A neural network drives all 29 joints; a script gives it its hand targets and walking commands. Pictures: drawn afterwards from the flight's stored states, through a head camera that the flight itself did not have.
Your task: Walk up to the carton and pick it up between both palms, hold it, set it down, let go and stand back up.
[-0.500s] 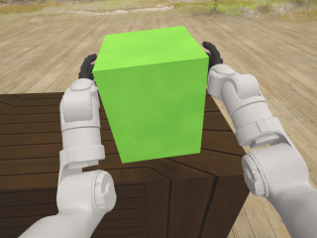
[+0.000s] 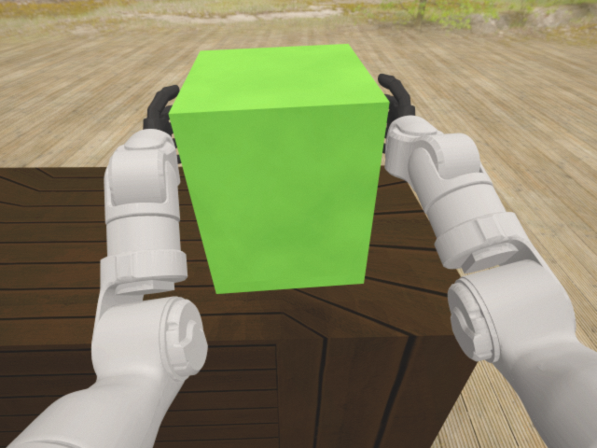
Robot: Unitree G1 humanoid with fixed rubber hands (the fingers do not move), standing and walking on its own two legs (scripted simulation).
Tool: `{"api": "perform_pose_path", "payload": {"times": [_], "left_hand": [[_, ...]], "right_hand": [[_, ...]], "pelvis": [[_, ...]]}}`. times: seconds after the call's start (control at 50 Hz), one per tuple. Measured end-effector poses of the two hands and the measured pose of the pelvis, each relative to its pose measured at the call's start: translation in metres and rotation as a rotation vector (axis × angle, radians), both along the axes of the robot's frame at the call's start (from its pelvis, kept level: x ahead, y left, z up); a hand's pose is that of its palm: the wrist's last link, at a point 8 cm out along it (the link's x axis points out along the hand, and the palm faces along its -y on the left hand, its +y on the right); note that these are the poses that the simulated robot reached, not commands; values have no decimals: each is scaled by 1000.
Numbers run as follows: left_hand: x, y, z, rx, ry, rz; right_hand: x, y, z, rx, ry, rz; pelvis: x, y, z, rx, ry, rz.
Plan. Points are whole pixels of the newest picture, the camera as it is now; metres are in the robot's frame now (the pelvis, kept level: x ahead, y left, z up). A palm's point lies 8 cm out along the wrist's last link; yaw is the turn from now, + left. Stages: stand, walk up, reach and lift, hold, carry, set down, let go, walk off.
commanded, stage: hold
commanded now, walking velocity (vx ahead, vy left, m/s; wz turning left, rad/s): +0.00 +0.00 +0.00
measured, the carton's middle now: (282, 168) +0.40 +0.02 +0.25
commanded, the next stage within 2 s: set down in 0.64 s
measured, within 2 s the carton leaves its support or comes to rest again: neither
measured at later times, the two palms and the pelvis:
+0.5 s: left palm (168, 149) +0.37 +0.16 +0.29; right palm (408, 129) +0.37 -0.13 +0.31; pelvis -0.01 +0.00 +0.00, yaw -1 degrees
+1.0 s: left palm (161, 121) +0.40 +0.17 +0.31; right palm (399, 119) +0.38 -0.12 +0.32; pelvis +0.01 +0.01 +0.00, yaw -1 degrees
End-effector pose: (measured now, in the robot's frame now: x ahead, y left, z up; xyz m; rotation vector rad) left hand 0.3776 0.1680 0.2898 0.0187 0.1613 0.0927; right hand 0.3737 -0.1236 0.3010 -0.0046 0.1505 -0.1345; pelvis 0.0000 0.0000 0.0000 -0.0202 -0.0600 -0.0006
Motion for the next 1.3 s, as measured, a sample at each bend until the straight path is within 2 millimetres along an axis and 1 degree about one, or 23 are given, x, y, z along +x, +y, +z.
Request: {"api": "perform_pose_path", "payload": {"times": [0.08,0.2,0.34,0.44,0.54,0.66,0.76,0.86,0.92,0.96,1.02,1.08,1.16,1.22,1.26,1.3], "left_hand": [[-1,-2,-7,14,-3,-9],[-6,-8,-9,-1,-19,-13],[-7,-10,-3,-21,-11,-3],[-6,-10,-2,-13,-5,-1],[-5,-10,-3,-20,-7,6],[-4,-11,-4,-7,3,8],[1,-12,10,-29,-54,-4],[8,-8,27,-41,-113,-15],[14,-5,32,-27,-144,-31],[19,-3,29,-14,-144,-42],[25,0,16,0,-134,-52],[29,2,-2,6,-127,-55],[32,4,-31,-1,-97,-59],[31,5,-49,-4,-89,-53],[28,4,-53,5,-103,-47],[25,3,-52,18,-121,-41]], "right_hand": [[-3,-2,-7,3,-2,-5],[-9,-8,-5,7,-18,-14],[-9,-9,5,9,-9,-12],[-6,-9,7,-3,-4,-7],[-4,-9,6,-8,-4,0],[-2,-11,-1,5,6,3],[-4,-12,8,18,-49,-14],[0,-8,22,21,-106,-30],[3,-5,26,28,-139,-38],[6,-3,23,35,-141,-45],[10,1,8,34,-134,-53],[13,3,-14,29,-129,-56],[14,5,-47,26,-105,-64],[13,6,-68,14,-100,-60],[12,6,-74,9,-117,-56],[11,4,-74,12,-139,-52]], "pelvis": [[3,5,0,0,-13,-7],[4,9,0,-1,-20,-21],[-2,5,0,2,-14,-32],[-5,0,0,0,-3,-20],[-5,-4,0,1,5,-15],[-2,-6,0,1,2,-6],[0,-4,-1,2,-8,-11],[2,-1,0,8,-20,-17],[4,2,0,10,-39,-13],[6,4,1,11,-53,-14],[9,7,1,11,-71,-15],[9,10,1,9,-88,-16],[8,13,1,6,-105,-14],[5,15,1,3,-109,-15],[3,16,0,0,-104,-12],[1,17,0,-3,-100,-10]]}}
